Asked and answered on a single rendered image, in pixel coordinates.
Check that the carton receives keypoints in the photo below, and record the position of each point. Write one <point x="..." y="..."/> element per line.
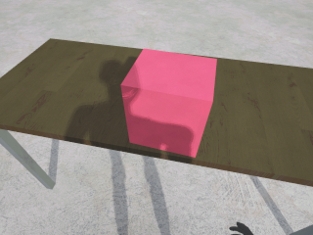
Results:
<point x="167" y="99"/>

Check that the table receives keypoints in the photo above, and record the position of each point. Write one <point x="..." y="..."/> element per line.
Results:
<point x="260" y="122"/>

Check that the robot right hand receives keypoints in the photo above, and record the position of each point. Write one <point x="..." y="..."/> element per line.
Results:
<point x="241" y="228"/>

